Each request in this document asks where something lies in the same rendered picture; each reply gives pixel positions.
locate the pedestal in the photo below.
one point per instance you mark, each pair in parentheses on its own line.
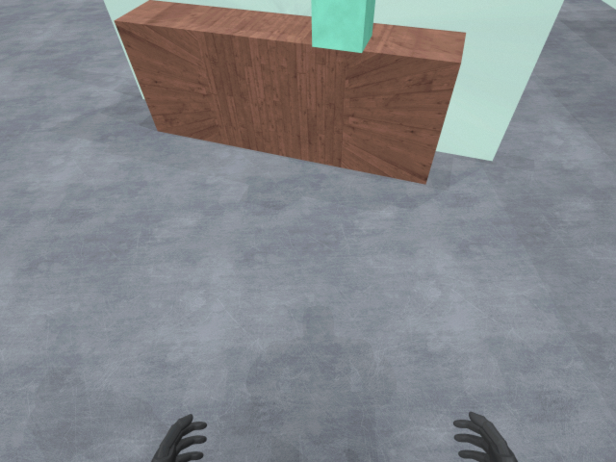
(253,80)

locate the carton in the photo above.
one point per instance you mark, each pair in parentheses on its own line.
(342,24)

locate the right robot hand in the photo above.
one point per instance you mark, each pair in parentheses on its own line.
(490,441)

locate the left robot hand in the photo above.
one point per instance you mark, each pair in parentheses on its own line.
(173,442)

